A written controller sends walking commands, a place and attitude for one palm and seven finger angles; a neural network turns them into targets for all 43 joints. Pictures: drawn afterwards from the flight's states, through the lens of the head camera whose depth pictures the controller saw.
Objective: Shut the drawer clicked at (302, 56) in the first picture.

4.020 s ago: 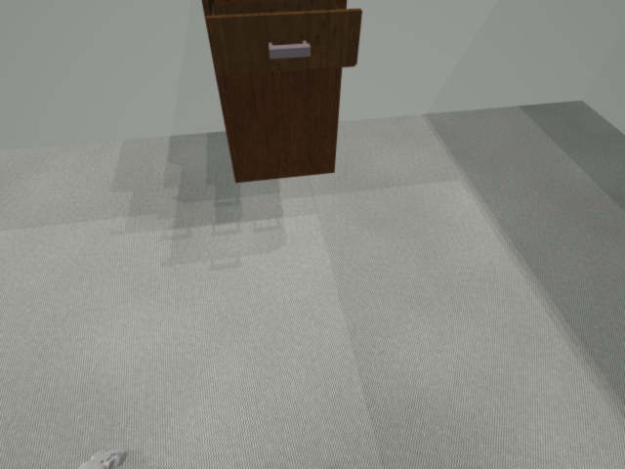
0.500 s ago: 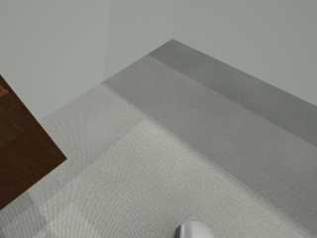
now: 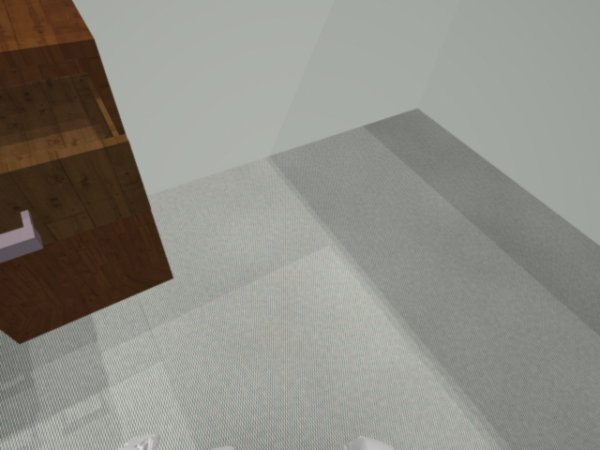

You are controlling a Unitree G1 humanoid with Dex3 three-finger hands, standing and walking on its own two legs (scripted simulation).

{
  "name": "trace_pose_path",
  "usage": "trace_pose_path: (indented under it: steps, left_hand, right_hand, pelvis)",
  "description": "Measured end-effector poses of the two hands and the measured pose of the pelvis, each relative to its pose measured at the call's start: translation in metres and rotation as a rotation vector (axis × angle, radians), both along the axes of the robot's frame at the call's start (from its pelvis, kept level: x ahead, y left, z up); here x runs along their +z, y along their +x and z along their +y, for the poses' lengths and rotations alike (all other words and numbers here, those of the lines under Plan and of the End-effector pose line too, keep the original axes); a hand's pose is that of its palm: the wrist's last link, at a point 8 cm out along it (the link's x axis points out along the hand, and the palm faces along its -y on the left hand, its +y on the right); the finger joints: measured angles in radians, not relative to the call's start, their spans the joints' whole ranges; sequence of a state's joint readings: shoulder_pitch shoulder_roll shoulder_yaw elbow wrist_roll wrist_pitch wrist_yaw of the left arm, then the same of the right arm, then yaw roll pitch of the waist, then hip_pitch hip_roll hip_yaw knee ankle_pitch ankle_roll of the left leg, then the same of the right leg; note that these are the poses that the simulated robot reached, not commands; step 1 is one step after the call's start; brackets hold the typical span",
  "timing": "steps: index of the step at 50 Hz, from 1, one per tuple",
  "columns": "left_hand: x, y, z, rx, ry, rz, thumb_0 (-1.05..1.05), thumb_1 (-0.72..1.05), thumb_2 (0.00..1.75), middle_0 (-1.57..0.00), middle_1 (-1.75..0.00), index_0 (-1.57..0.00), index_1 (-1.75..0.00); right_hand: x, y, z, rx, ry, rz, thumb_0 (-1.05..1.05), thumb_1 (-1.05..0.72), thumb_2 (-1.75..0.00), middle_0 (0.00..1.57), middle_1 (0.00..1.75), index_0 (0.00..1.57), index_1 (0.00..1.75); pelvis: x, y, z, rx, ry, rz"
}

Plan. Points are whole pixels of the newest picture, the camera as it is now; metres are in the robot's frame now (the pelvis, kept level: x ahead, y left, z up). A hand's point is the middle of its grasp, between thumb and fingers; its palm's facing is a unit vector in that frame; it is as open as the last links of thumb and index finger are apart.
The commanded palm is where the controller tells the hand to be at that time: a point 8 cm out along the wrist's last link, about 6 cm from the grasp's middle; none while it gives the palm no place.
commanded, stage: turn to face it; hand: left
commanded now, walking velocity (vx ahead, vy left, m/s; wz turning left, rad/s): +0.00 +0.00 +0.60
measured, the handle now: out of the picture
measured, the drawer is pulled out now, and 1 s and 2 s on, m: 0.28 0.28 0.28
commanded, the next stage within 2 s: take the last steps up to it in 0.82 s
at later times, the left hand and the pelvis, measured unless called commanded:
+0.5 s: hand out of the picture +0.03 +0.17 -0.12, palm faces +0.31 -0.90 -0.30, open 7.4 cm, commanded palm none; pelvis +0.00 -0.05 +0.02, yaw +18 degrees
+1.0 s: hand out of the picture -0.12 +0.18 -0.15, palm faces +0.52 -0.81 -0.25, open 7.4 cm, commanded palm none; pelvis -0.03 -0.02 +0.02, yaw +29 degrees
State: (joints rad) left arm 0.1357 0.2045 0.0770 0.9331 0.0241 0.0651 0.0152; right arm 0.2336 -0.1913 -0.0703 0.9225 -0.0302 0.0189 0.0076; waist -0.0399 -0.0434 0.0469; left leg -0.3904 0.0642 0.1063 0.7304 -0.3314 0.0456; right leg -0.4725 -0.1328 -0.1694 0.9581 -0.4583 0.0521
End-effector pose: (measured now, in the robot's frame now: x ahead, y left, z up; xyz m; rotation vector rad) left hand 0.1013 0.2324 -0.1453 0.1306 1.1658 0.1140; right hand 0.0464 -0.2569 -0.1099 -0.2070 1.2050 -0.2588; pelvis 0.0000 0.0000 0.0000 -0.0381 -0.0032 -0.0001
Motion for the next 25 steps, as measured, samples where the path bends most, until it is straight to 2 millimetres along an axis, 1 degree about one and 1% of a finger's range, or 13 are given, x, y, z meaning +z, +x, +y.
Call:
trace_pose_path:
  steps: [3, 6, 9, 11, 15, 18, 20, 22, 25]
  left_hand:
    - [0.01, -0.02, 0.022, 0.052, 0.034, 0.043, 0.0, 0.91, 0.89, -0.2, -0.3, -0.2, -0.3]
    - [0.023, -0.04, 0.038, 0.1, 0.07, 0.074, 0.0, 0.91, 0.89, -0.2, -0.3, -0.2, -0.3]
    - [0.032, -0.056, 0.045, 0.142, 0.103, 0.098, 0.0, 0.91, 0.89, -0.2, -0.3, -0.2, -0.3]
    - [0.036, -0.062, 0.046, 0.165, 0.119, 0.104, 0.0, 0.91, 0.89, -0.2, -0.3, -0.2, -0.3]
    - [0.043, -0.067, 0.034, 0.2, 0.137, 0.083, 0.0, 0.91, 0.89, -0.2, -0.3, -0.2, -0.3]
    - [0.047, -0.067, 0.018, 0.224, 0.147, 0.043, 0.0, 0.91, 0.89, -0.2, -0.3, -0.2, -0.3]
    - [0.048, -0.069, 0.005, 0.24, 0.159, 0.005, 0.0, 0.91, 0.89, -0.2, -0.3, -0.2, -0.3]
    - [0.051, -0.077, -0.008, 0.26, 0.16, -0.013, 0.0, 0.91, 0.89, -0.2, -0.3, -0.2, -0.3]
    - [0.056, -0.091, -0.025, 0.301, 0.145, -0.012, 0.0, 0.91, 0.89, -0.2, -0.3, -0.2, -0.3]
  right_hand:
    - [0.009, 0.012, 0.004, 0.044, -0.007, 0.012, 0.0, -0.91, -0.9, 0.2, 0.3, 0.2, 0.3]
    - [0.014, 0.025, 0.007, 0.086, 0.001, 0.02, 0.0, -0.91, -0.9, 0.2, 0.3, 0.2, 0.3]
    - [0.014, 0.038, 0.008, 0.124, 0.015, 0.019, 0.0, -0.9, -0.9, 0.21, 0.3, 0.2, 0.3]
    - [0.012, 0.045, 0.006, 0.147, 0.026, 0.02, 0.0, -0.9, -0.9, 0.21, 0.3, 0.21, 0.3]
    - [0.003, 0.059, -0.002, 0.19, 0.05, 0.024, 0.0, -0.9, -0.9, 0.21, 0.3, 0.21, 0.3]
    - [-0.007, 0.07, -0.012, 0.224, 0.071, 0.024, 0.0, -0.9, -0.9, 0.21, 0.3, 0.21, 0.3]
    - [-0.017, 0.079, -0.02, 0.248, 0.087, 0.018, 0.01, -0.9, -0.9, 0.21, 0.3, 0.21, 0.3]
    - [-0.02, 0.088, -0.025, 0.278, 0.092, 0.02, 0.01, -0.9, -0.9, 0.21, 0.3, 0.21, 0.3]
    - [-0.016, 0.102, -0.029, 0.323, 0.095, 0.021, 0.01, -0.91, -0.9, 0.2, 0.3, 0.2, 0.3]
  pelvis:
    - [0.01, 0.003, 0.002, 0.031, 0.004, 0.013]
    - [0.019, 0.007, 0.002, 0.059, 0.008, 0.022]
    - [0.023, 0.009, 0.0, 0.092, 0.009, 0.023]
    - [0.023, 0.009, -0.004, 0.115, 0.012, 0.022]
    - [0.022, 0.009, -0.016, 0.164, 0.022, 0.018]
    - [0.018, 0.007, -0.029, 0.207, 0.032, 0.015]
    - [0.011, 0.006, -0.04, 0.236, 0.043, 0.015]
    - [0.011, 0.004, -0.046, 0.271, 0.04, 0.003]
    - [0.016, 0.003, -0.052, 0.313, 0.052, -0.006]
